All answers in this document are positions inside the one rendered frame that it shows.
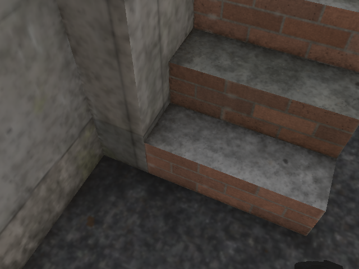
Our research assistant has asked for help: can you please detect stairs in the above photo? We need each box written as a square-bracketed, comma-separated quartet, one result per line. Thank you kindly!
[144, 0, 359, 236]

